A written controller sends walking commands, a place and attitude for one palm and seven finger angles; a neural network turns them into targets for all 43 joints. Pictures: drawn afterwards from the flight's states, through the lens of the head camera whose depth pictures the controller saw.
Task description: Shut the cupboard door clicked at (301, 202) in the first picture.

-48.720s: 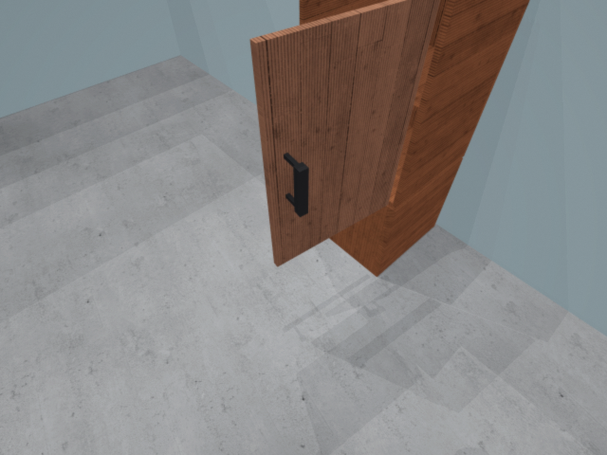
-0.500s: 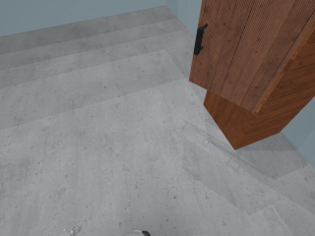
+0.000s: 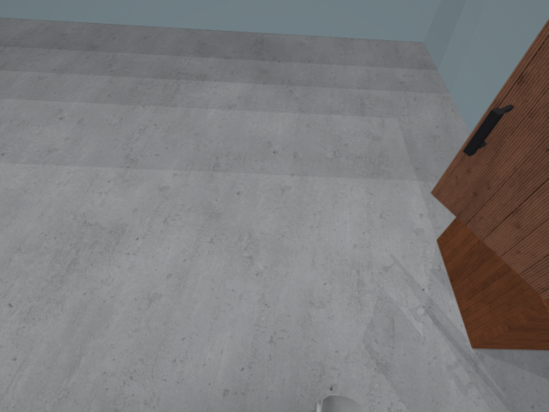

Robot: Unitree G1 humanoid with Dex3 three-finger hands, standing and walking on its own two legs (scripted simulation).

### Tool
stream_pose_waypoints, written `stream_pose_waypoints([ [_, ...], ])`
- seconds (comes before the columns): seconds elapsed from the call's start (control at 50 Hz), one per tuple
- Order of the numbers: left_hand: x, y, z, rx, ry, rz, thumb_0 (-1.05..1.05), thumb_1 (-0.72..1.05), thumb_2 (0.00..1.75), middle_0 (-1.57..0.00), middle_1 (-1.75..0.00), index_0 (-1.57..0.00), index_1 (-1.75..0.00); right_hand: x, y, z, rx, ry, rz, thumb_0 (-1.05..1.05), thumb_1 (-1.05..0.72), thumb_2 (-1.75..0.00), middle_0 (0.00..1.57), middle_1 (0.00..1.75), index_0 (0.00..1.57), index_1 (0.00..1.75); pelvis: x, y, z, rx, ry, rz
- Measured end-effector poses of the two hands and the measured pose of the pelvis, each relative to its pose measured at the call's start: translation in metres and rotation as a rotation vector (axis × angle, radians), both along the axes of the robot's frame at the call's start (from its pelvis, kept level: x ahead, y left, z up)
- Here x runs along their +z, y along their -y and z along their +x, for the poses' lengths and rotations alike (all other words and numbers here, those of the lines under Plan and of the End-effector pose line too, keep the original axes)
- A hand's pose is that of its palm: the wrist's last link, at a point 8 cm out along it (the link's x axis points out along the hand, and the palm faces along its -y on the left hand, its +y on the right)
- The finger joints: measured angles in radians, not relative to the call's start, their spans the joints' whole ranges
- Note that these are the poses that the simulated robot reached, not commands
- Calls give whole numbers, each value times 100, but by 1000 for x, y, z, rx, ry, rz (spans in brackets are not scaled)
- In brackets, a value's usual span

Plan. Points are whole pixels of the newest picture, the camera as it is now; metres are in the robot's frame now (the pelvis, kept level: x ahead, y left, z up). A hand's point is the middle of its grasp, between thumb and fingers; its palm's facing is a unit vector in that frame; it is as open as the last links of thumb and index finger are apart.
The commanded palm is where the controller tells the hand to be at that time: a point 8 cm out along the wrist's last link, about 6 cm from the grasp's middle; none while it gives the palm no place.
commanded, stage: walk to a spot facing it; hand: left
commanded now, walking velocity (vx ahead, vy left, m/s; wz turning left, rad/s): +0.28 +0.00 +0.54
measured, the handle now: (488, 130) +0.74 -0.48 -0.04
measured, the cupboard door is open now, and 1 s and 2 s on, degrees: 31 31 31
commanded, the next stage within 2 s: turn to face it in 0.40 s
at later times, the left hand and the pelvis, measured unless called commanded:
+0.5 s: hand out of the picture +0.14 +0.16 -0.17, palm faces +0.35 -0.91 -0.21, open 7.3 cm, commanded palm none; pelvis +0.16 -0.03 +0.00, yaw +20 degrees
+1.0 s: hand (170, 366) +0.21 +0.19 -0.17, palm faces +0.26 -0.93 -0.25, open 7.4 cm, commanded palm none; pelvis +0.22 -0.01 -0.01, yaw +10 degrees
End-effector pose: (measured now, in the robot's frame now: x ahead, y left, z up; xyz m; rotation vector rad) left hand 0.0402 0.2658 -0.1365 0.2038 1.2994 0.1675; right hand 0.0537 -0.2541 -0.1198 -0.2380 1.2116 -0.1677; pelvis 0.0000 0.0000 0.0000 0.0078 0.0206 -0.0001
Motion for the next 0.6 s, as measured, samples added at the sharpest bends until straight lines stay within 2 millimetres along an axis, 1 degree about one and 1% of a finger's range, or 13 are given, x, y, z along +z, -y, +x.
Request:
stream_pose_waypoints([
  [0.06,10,5,30,11,59,5,1,91,90,-20,-30,-20,-30,-6,-3,1,7,-65,31,0,-90,-90,21,30,21,30,3,6,18,31,3,0],
  [0.12,17,15,64,14,116,16,1,91,90,-20,-30,-20,-30,-17,1,7,7,-128,63,0,-90,-90,21,30,21,30,1,15,40,55,9,7],
  [0.18,17,26,96,21,177,39,1,91,90,-20,-30,-20,-30,-35,13,22,10,-175,87,0,-90,-90,21,30,21,30,-10,29,67,89,16,15],
  [0.22,16,33,107,46,212,58,1,91,90,-20,-30,-20,-30,-44,22,41,30,-200,88,0,-90,-90,21,30,21,30,-16,35,81,127,21,13],
  [0.26,18,40,109,88,211,61,1,91,90,-20,-30,-21,-30,-43,28,67,62,-204,78,1,-90,-90,21,30,21,30,-13,38,92,163,24,6],
  [0.32,19,51,104,154,168,47,1,91,90,-20,-30,-21,-30,-32,30,116,110,-167,67,1,-90,-90,21,30,20,30,-4,40,110,212,15,1],
  [0.4,15,65,94,240,103,3,1,91,90,-20,-30,-21,-30,-15,19,185,192,-96,58,1,-91,-90,20,29,20,30,5,39,133,281,1,6],
  [0.46,8,64,83,314,63,-11,1,92,90,-21,-30,-21,-30,-7,1,235,275,-49,51,1,-91,-90,20,29,20,30,6,35,148,327,-2,1],
  [0.52,-4,58,71,374,24,-30,1,92,90,-21,-30,-21,-30,-3,-25,282,363,1,42,0,-91,-90,20,29,20,30,1,26,161,362,2,-7],
  [0.56,-15,52,63,406,-3,-41,1,92,90,-21,-30,-21,-30,-3,-45,310,416,52,34,0,-91,-90,20,29,20,30,-7,16,170,369,7,-16],
  [0.6,-24,45,57,426,-40,-45,1,91,90,-21,-30,-21,-30,-4,-62,331,450,104,28,0,-91,-90,20,29,20,30,-14,8,177,373,8,-17],
])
